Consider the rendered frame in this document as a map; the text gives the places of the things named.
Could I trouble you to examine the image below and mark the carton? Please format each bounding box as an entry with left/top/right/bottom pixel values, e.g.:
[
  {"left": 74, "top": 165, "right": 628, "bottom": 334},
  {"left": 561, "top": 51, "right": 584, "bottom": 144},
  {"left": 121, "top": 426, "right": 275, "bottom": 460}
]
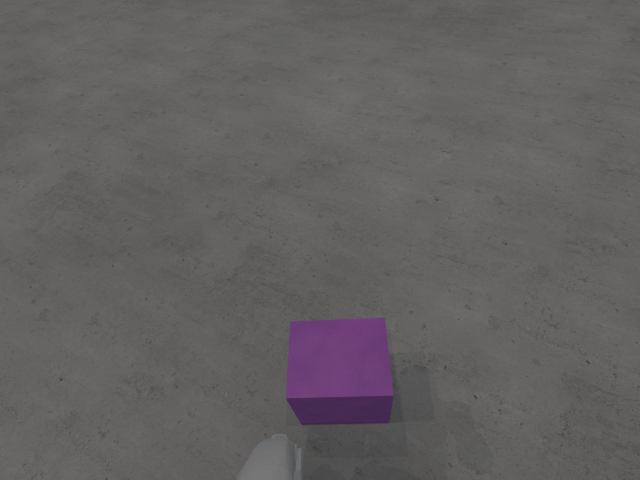
[{"left": 286, "top": 317, "right": 393, "bottom": 425}]

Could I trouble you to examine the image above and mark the robot left thigh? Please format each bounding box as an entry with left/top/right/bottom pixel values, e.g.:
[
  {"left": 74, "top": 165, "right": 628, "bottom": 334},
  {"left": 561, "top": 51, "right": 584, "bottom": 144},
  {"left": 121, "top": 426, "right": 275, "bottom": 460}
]
[{"left": 236, "top": 438, "right": 302, "bottom": 480}]

